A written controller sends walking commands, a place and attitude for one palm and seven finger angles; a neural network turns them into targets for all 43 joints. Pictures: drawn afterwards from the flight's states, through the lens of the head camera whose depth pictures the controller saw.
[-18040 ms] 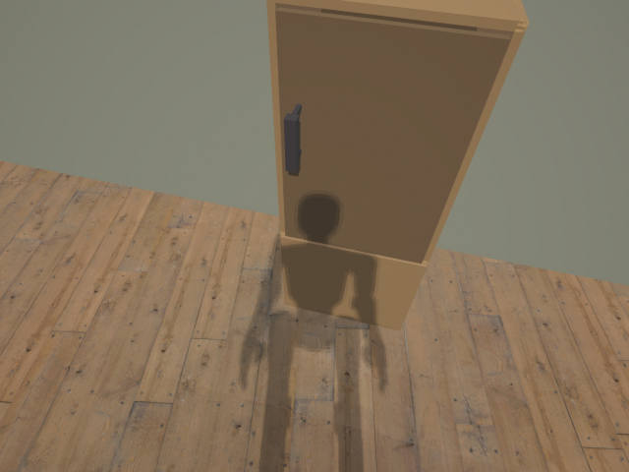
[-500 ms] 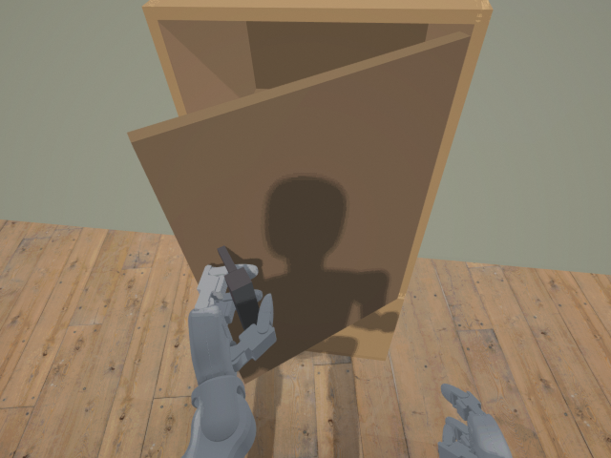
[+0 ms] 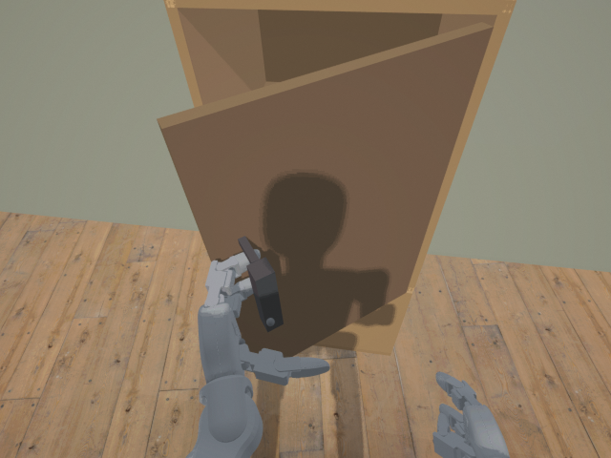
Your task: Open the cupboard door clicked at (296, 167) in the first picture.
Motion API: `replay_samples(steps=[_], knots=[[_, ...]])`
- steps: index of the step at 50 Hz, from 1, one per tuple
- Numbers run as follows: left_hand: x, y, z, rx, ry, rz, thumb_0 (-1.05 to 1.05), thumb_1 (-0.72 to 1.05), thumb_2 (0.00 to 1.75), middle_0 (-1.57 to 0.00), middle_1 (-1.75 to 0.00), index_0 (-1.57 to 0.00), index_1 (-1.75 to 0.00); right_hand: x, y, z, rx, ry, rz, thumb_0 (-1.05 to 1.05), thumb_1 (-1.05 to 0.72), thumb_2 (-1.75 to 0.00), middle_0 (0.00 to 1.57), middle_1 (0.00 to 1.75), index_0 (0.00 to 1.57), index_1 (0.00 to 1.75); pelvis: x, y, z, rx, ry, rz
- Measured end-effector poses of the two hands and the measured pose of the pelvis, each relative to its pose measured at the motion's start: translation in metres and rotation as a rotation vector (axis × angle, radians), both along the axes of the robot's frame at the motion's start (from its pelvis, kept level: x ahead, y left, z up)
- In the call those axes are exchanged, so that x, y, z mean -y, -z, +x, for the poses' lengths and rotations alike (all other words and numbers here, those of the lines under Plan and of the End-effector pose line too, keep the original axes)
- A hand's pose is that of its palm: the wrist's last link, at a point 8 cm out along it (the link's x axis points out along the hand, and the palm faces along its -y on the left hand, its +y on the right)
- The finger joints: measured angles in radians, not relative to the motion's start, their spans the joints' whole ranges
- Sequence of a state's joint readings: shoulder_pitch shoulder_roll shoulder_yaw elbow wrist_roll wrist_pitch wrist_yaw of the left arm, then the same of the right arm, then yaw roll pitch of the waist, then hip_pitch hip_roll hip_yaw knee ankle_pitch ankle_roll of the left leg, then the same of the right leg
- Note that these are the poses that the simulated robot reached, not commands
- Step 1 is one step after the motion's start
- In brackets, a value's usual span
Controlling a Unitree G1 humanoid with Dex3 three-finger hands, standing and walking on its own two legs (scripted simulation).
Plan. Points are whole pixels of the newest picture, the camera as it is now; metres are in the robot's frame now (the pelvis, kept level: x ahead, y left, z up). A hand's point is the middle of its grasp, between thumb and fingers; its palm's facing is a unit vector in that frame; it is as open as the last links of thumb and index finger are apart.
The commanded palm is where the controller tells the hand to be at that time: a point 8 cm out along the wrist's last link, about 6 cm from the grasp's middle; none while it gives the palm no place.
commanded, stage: open thumb and fingers to let go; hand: left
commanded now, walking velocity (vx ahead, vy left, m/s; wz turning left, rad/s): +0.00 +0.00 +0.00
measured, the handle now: (259, 284) +0.32 +0.08 +0.07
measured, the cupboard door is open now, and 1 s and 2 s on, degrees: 38 41 41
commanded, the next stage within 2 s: slide the hand sideways off the handle in 0.14 s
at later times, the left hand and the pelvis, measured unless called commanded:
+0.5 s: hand (276, 360) +0.22 +0.05 +0.08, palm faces -0.23 -0.97 +0.01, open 16.5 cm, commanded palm +0.21 +0.09 +0.07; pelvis -0.01 +0.03 -0.01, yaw -1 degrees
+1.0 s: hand (235, 381) +0.20 +0.09 +0.08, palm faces -0.16 -0.99 +0.01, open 16.3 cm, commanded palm +0.18 +0.14 +0.07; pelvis +0.00 +0.03 -0.02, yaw -1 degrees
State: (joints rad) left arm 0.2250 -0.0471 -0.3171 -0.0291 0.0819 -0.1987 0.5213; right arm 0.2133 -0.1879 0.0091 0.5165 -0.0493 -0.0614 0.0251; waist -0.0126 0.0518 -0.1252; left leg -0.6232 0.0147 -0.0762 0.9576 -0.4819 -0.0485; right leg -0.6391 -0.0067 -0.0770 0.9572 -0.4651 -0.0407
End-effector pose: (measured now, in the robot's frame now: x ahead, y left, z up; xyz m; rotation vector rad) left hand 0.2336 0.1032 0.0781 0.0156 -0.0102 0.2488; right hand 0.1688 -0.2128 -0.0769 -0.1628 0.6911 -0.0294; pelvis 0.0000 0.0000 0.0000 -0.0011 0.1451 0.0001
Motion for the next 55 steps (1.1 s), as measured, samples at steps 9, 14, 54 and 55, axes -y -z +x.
replay_samples(steps=[9,14,54,55], knots=[[0.003,0.0,0.006,-0.008,0.047,0.006,-0.01,-0.5,0.3,-0.22,-0.59,-0.22,-0.58,-0.015,-0.002,-0.001,0.005,-0.008,0.011,0.01,-0.9,-0.9,0.2,0.3,0.2,0.3,-0.01,0.001,-0.005,0.007,0.006,-0.008],[0.006,-0.001,0.006,-0.008,0.095,0.018,-0.01,-0.5,0.3,-0.21,-0.44,-0.21,-0.43,-0.019,-0.002,-0.005,-0.004,-0.008,0.017,0.01,-0.9,-0.9,0.2,0.3,0.2,0.3,-0.013,0.0,-0.007,0.011,0.011,-0.007],[-0.049,0.004,-0.051,-0.016,0.4,-0.014,-0.01,-0.5,0.3,-0.15,-0.3,-0.15,-0.3,-0.021,-0.006,0.002,0.066,0.022,-0.029,0.01,-0.9,-0.9,0.2,0.3,0.2,0.3,-0.029,0.019,0.002,-0.038,0.022,-0.015],[-0.052,0.004,-0.052,-0.018,0.397,-0.012,-0.01,-0.5,0.3,-0.15,-0.3,-0.15,-0.3,-0.021,-0.005,0.002,0.066,0.023,-0.03,0.01,-0.9,-0.9,0.2,0.3,0.2,0.3,-0.029,0.02,0.002,-0.04,0.021,-0.015]])
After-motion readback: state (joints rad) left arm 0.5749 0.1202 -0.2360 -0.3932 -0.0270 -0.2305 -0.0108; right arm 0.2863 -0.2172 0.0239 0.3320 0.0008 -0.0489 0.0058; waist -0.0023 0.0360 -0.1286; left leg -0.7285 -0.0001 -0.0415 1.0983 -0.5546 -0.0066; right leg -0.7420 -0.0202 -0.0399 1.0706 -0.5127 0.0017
